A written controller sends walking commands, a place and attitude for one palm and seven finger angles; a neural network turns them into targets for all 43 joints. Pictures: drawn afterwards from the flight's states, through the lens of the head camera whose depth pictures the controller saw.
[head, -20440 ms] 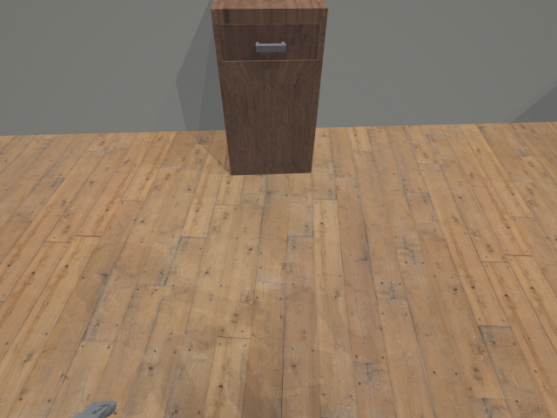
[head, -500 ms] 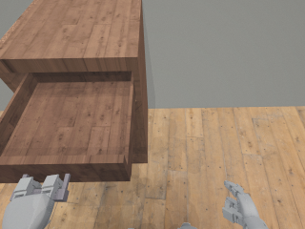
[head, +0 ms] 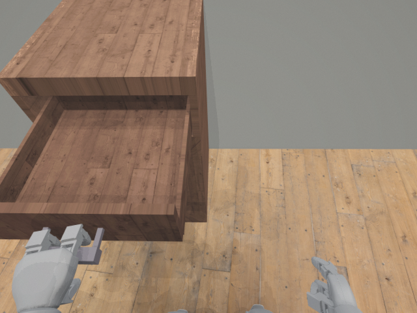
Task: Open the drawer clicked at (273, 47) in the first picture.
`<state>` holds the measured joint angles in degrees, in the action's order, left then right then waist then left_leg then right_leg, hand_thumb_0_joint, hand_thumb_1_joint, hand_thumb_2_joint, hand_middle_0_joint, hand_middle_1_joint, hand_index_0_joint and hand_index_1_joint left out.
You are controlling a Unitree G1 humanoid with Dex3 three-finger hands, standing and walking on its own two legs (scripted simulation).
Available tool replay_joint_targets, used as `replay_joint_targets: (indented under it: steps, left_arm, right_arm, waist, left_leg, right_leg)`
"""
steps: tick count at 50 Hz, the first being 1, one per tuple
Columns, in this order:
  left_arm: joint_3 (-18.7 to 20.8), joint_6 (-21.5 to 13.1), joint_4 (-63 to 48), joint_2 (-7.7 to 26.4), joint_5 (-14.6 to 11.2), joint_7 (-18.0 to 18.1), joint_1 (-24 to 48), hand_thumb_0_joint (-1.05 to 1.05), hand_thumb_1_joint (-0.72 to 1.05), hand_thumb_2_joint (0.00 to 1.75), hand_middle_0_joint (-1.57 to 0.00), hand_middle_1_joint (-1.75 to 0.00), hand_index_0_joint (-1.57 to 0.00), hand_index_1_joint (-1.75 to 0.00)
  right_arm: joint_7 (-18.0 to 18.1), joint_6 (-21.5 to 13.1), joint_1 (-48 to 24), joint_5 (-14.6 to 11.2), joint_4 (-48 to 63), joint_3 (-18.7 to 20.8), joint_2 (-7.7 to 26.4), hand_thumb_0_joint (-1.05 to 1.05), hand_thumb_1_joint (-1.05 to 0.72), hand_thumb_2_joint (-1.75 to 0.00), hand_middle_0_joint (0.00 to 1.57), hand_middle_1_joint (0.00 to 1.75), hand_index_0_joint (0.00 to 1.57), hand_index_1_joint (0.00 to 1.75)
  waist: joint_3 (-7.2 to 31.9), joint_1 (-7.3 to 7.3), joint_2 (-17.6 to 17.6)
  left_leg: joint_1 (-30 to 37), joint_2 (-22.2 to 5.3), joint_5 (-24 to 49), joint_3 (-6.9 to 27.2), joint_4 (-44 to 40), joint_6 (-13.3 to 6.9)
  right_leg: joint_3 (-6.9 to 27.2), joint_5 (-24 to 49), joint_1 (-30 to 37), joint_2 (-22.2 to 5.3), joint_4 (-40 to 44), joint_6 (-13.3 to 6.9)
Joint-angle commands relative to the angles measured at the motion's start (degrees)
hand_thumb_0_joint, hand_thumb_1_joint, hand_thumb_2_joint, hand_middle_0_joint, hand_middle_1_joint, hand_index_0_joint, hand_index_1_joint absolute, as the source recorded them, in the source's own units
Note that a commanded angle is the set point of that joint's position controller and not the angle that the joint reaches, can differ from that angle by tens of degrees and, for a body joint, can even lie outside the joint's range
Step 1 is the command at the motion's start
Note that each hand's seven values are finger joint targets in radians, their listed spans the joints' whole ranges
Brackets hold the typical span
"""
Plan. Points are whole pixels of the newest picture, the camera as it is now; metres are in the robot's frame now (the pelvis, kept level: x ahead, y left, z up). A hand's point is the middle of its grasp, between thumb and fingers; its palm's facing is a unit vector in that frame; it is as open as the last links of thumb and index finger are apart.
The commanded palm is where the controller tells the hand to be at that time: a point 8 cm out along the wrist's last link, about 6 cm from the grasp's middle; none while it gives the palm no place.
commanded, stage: open the thumb to release the handle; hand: left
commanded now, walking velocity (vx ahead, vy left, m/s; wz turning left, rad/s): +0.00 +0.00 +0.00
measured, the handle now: (68, 243) +0.23 +0.29 +0.00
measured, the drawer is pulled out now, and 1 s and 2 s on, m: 0.30 0.30 0.30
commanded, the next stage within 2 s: lift the hand off the handle in 0.14 s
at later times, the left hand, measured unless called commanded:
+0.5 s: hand (65, 276) +0.18 +0.28 -0.02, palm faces -0.03 -0.02 -1.00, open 13.8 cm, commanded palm +0.16 +0.28 +0.03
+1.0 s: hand (46, 266) +0.18 +0.29 +0.04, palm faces +0.00 -0.05 -1.00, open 13.5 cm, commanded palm +0.16 +0.28 +0.10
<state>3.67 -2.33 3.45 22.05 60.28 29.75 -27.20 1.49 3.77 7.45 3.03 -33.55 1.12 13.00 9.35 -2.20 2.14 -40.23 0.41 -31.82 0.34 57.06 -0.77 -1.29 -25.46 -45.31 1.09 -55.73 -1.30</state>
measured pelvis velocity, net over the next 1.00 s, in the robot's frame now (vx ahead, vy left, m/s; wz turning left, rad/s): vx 0.00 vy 0.00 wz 0.02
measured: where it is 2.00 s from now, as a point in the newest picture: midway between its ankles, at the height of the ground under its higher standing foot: outside the picture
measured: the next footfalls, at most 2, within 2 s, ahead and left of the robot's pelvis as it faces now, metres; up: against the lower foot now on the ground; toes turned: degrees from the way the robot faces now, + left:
none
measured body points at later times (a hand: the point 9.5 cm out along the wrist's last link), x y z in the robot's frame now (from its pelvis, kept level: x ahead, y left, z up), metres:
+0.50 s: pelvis -0.01 +0.00 +0.00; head +0.05 -0.01 +0.44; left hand +0.18 +0.28 +0.04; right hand +0.19 -0.24 -0.11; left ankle -0.04 +0.11 -0.68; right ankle +0.01 -0.11 -0.68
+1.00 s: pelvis +0.00 +0.00 +0.02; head +0.04 -0.02 +0.47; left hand +0.18 +0.29 +0.09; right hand +0.20 -0.23 -0.08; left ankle -0.04 +0.11 -0.68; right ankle +0.01 -0.11 -0.68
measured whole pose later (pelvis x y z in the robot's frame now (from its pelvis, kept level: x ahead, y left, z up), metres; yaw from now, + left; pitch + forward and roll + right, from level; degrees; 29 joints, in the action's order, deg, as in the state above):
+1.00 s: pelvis +0.00 +0.00 +0.02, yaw +1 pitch +10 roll -1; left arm 4.1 -2.5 -0.9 24.5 56.6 23.3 -25.3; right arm 3.0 2.9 8.0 2.1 -33.3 1.5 14.1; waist 7.1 -3.2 3.5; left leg -31.5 0.9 -27.8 1.1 48.9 -0.9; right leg -1.8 -21.8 -35.9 0.6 -47.3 -1.0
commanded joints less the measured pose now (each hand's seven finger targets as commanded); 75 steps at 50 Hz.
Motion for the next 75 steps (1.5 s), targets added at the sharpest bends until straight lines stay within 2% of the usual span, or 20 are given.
replay_joint_targets:
  steps: [1, 5, 10, 12, 16, 20, 24, 27, 29, 30, 34, 38, 42, 48, 51, 53, 58, 65, 67, 75]
  left_arm:
    - [6.91, -1.23, -8.80, 10.03, 0.05, 1.54, -2.38, 0.00, -0.43, 0.33, -0.30, -1.21, -0.30, -1.21]
    - [7.07, -2.46, -7.33, 9.54, 0.01, 1.50, -1.59, 0.00, -0.50, 0.30, -0.30, -1.20, -0.30, -1.20]
    - [8.44, -3.43, -6.89, 10.40, 0.57, 2.49, 0.51, 0.00, -0.50, 0.30, -0.30, -1.20, -0.30, -1.20]
    - [5.83, -3.21, -9.01, 7.86, 0.27, 2.63, -1.72, 0.00, -0.50, 0.30, -0.30, -1.20, -0.30, -1.20]
    - [5.61, -2.27, -8.74, 8.50, 0.34, 2.84, 3.14, 0.00, -0.50, 0.30, -0.30, -1.20, -0.30, -1.20]
    - [7.87, -1.78, -6.55, 11.08, 0.69, 2.43, 4.11, 0.00, -0.50, 0.30, -0.30, -1.20, -0.30, -1.20]
    - [6.68, -1.50, -7.77, 10.23, 0.53, 2.07, 4.66, 0.00, -0.50, 0.30, -0.30, -1.20, -0.30, -1.20]
    - [6.43, -1.46, -6.64, 10.29, 0.02, 1.45, 6.25, 0.00, -0.50, 0.30, -0.30, -1.20, -0.30, -1.20]
    - [8.83, -1.55, -9.72, 13.31, -0.07, 1.39, 6.44, 0.00, -0.50, 0.30, -0.30, -1.20, -0.30, -1.20]
    - [7.41, -1.30, -10.34, 12.01, -0.32, 1.22, 7.22, 0.00, -0.50, 0.30, -0.30, -1.20, -0.30, -1.20]
    - [10.23, -1.34, -12.17, 14.72, -1.53, 0.68, 6.56, 0.00, -0.50, 0.30, -0.30, -1.20, -0.30, -1.20]
    - [10.40, -1.35, -13.53, 14.40, -2.75, -0.15, 5.25, 0.00, -0.50, 0.30, -0.30, -1.20, -0.30, -1.20]
    - [9.69, -0.93, -13.52, 14.03, -3.18, -1.34, 5.96, 0.00, -0.50, 0.30, -0.30, -1.20, -0.30, -1.20]
    - [7.65, -0.86, -18.40, 13.28, -4.42, -3.94, 6.77, 0.00, -0.50, 0.30, -0.30, -1.20, -0.30, -1.20]
    - [8.26, -0.72, -18.16, 14.08, -4.30, -5.05, 6.07, 0.00, -0.50, 0.30, -0.30, -1.20, -0.30, -1.20]
    - [9.96, -0.65, -19.64, 16.13, -4.13, -5.88, 6.40, 0.00, -0.50, 0.30, -0.30, -1.20, -0.30, -1.20]
    - [8.25, -0.47, -22.67, 14.50, -5.16, -8.05, 6.71, 0.00, -0.50, 0.30, -0.30, -1.20, -0.30, -1.20]
    - [7.29, 0.68, -23.38, 14.46, -6.33, -11.89, 6.79, 0.00, -0.50, 0.30, -0.30, -1.20, -0.30, -1.20]
    - [8.06, 1.23, -23.77, 15.61, -6.55, -13.18, 6.76, 0.00, -0.50, 0.30, -0.30, -1.20, -0.30, -1.20]
    - [9.52, 1.67, -29.66, 17.38, -8.39, -17.21, 5.25, 0.00, -0.50, 0.30, -0.30, -1.20, -0.30, -1.20]
  right_arm:
    - [1.09, -2.97, -5.28, -0.10, 8.88, 2.47, 7.29, 0.00, -0.90, -0.90, 0.20, 0.30, 0.20, 0.30]
    - [0.94, -3.16, -4.71, -0.03, 8.69, 2.83, 7.18, 0.00, -0.90, -0.90, 0.20, 0.30, 0.20, 0.30]
    - [0.92, -3.36, -4.41, 0.18, 8.22, 3.38, 7.31, 0.00, -0.90, -0.90, 0.20, 0.30, 0.20, 0.30]
    - [0.51, -3.57, -4.30, 0.27, 9.10, 3.50, 7.16, 0.00, -0.90, -0.90, 0.20, 0.30, 0.20, 0.30]
    - [0.86, -3.36, -4.59, 0.15, 8.39, 3.43, 7.54, 0.00, -0.90, -0.90, 0.20, 0.30, 0.20, 0.30]
    - [1.54, -3.30, -4.37, -0.07, 7.90, 3.25, 7.54, 0.00, -0.90, -0.90, 0.20, 0.30, 0.20, 0.30]
    - [1.66, -3.23, -4.15, -0.11, 8.17, 3.09, 7.37, 0.00, -0.90, -0.90, 0.20, 0.30, 0.20, 0.30]
    - [1.85, -3.26, -3.95, -0.23, 7.65, 3.12, 7.47, 0.00, -0.90, -0.90, 0.20, 0.30, 0.20, 0.30]
    - [2.18, -2.93, -4.23, -0.11, 8.17, 2.84, 7.48, 0.00, -0.90, -0.90, 0.20, 0.30, 0.20, 0.30]
    - [2.25, -2.98, -4.27, -0.24, 8.35, 2.86, 7.31, 0.00, -0.90, -0.90, 0.20, 0.30, 0.20, 0.30]
    - [2.71, -2.85, -4.55, -0.45, 8.33, 2.52, 7.22, 0.00, -0.90, -0.90, 0.20, 0.30, 0.20, 0.30]
    - [2.59, -3.06, -4.87, -0.83, 8.55, 2.43, 7.22, 0.00, -0.90, -0.90, 0.20, 0.30, 0.20, 0.30]
    - [2.50, -3.21, -5.06, -1.09, 8.56, 2.37, 7.10, 0.00, -0.90, -0.90, 0.20, 0.30, 0.20, 0.30]
    - [2.18, -3.66, -5.11, -1.23, 9.46, 2.26, 7.15, 0.00, -0.90, -0.90, 0.20, 0.30, 0.20, 0.30]
    - [2.05, -3.73, -5.40, -1.16, 9.42, 2.05, 6.94, 0.00, -0.90, -0.90, 0.20, 0.30, 0.20, 0.30]
    - [2.14, -3.28, -5.99, -1.23, 9.81, 1.82, 7.05, 0.00, -0.90, -0.90, 0.20, 0.30, 0.20, 0.30]
    - [1.71, -3.11, -6.37, -1.49, 10.26, 1.66, 6.68, 0.00, -0.90, -0.90, 0.20, 0.30, 0.20, 0.30]
    - [1.49, -2.81, -6.74, -1.91, 10.68, 1.21, 6.42, 0.00, -0.90, -0.90, 0.20, 0.30, 0.20, 0.30]
    - [1.42, -2.53, -6.76, -2.02, 10.83, 1.11, 6.56, 0.00, -0.90, -0.90, 0.20, 0.30, 0.20, 0.30]
    - [1.29, -1.77, -6.77, -2.29, 12.09, 0.48, 6.49, 0.00, -0.90, -0.90, 0.20, 0.30, 0.20, 0.30]
  waist:
    - [8.08, -1.28, 0.59]
    - [7.18, -1.05, 0.55]
    - [9.26, -1.34, 0.47]
    - [11.37, -1.40, 0.72]
    - [10.51, -0.04, -0.92]
    - [10.02, -0.92, -0.96]
    - [11.45, -0.74, 0.62]
    - [10.02, -0.13, -1.13]
    - [12.65, -1.25, 0.86]
    - [11.70, -0.52, 0.92]
    - [11.80, -1.19, 0.56]
    - [10.25, -0.96, 1.66]
    - [7.91, -0.78, 0.36]
    - [8.93, -0.79, 2.01]
    - [6.59, -1.43, 0.17]
    - [6.13, -2.16, 1.38]
    - [5.42, -2.12, 2.96]
    - [2.57, -2.74, 0.40]
    - [2.77, -3.25, -0.80]
    - [3.37, -4.27, 1.06]
  left_leg:
    - [4.52, 1.34, 21.13, 0.38, -8.45, -0.58]
    - [3.72, 1.50, 19.07, 0.30, -8.20, -0.69]
    - [3.43, 1.60, 18.89, 0.38, -7.49, -0.53]
    - [4.62, 1.62, 20.97, 0.31, -7.42, -0.50]
    - [3.78, 1.49, 19.76, 0.28, -7.06, -0.62]
    - [2.62, 1.70, 17.94, 0.25, -7.40, -0.79]
    - [4.59, 1.66, 19.65, 0.22, -7.60, -0.69]
    - [3.62, 1.58, 19.07, 0.27, -7.56, -0.83]
    - [5.26, 1.68, 20.43, 0.24, -8.41, -0.80]
    - [6.27, 1.65, 20.25, 0.19, -8.71, -0.82]
    - [7.04, 1.65, 20.74, 0.01, -10.01, -0.90]
    - [8.98, 1.29, 22.11, 0.29, -11.66, -0.76]
    - [9.62, 1.20, 21.11, 0.44, -13.34, -0.76]
    - [14.35, 0.73, 25.37, 0.82, -15.58, -0.47]
    - [14.28, 0.71, 23.83, 0.82, -16.92, -0.60]
    - [14.64, 0.84, 24.25, 0.64, -17.85, -0.54]
    - [17.41, 0.63, 26.45, 0.63, -19.56, -0.14]
    - [18.66, 0.43, 25.58, 0.70, -22.43, -0.23]
    - [19.04, 0.45, 26.23, 0.46, -23.27, -0.39]
    - [22.74, 0.25, 30.87, -0.04, -25.61, -0.44]
  right_leg:
    - [-0.07, 16.25, 10.81, 0.47, 8.08, -1.38]
    - [-0.16, 14.34, 9.99, 0.48, 8.24, -1.40]
    - [-0.18, 13.71, 9.03, 0.60, 7.20, -1.58]
    - [-0.26, 15.77, 10.16, 0.55, 7.09, -1.58]
    - [-0.13, 15.29, 8.84, 0.44, 7.31, -1.28]
    - [0.18, 13.94, 9.88, 0.38, 7.44, -1.34]
    - [-0.06, 14.71, 10.05, 0.38, 7.61, -1.39]
    - [-0.18, 15.14, 10.15, 0.36, 8.05, -1.16]
    - [0.37, 16.32, 12.54, 0.16, 8.22, -1.34]
    - [0.19, 16.04, 12.06, 0.20, 8.98, -1.29]
    - [0.59, 16.98, 14.95, -0.11, 10.37, -1.09]
    - [0.04, 17.18, 15.67, -0.03, 11.78, -1.22]
    - [-0.30, 16.09, 16.65, -0.05, 13.37, -0.96]
    - [-0.63, 17.46, 18.77, -0.31, 15.09, -0.96]
    - [-0.72, 16.32, 19.53, -0.42, 16.30, -0.80]
    - [-0.20, 17.08, 21.15, -0.60, 17.19, -1.04]
    - [-0.61, 17.88, 22.70, -0.71, 18.57, -1.00]
    - [-0.96, 17.42, 25.13, -0.86, 21.18, -0.62]
    - [-0.89, 18.47, 26.98, -1.00, 22.01, -0.53]
    - [-0.77, 23.17, 32.10, -1.45, 24.57, -0.48]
